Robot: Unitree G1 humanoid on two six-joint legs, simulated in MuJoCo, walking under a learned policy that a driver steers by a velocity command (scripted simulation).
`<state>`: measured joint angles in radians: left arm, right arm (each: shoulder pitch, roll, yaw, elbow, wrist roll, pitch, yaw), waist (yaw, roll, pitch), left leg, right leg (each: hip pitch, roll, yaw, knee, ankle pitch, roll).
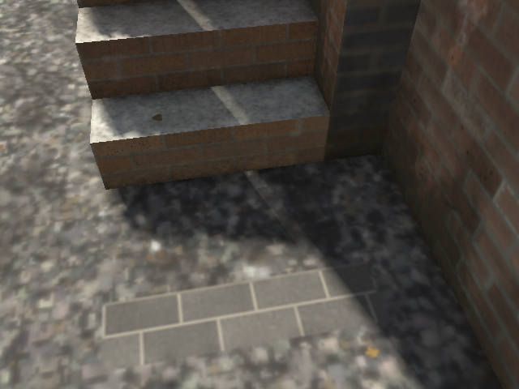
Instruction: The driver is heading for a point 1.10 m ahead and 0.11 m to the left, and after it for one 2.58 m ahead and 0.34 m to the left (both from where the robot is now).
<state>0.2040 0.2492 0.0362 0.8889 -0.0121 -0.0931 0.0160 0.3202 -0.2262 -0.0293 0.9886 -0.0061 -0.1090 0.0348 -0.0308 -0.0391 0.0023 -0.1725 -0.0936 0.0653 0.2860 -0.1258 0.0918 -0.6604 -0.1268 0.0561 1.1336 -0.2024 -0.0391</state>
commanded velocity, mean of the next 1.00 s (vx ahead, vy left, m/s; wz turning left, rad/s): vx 0.25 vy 0.00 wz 0.02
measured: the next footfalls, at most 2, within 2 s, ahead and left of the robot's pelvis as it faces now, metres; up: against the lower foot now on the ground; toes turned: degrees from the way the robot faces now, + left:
right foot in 0.24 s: +0.29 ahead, -0.14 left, +0.00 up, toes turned +0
left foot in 0.54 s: +0.22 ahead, +0.09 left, +0.00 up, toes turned +1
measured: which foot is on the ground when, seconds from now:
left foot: down 0.00-0.24, up 0.26-0.52, down 0.54-0.86, up 0.88-1.00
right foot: up 0.00-0.22, down 0.24-0.62, up 0.64-0.84, down 0.86-1.00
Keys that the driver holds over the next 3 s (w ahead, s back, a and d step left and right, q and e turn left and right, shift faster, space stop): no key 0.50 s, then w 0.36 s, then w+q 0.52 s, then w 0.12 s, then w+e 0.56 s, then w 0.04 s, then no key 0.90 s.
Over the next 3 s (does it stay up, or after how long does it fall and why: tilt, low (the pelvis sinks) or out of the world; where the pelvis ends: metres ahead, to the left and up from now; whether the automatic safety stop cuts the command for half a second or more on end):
stays up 1.00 0.10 0.00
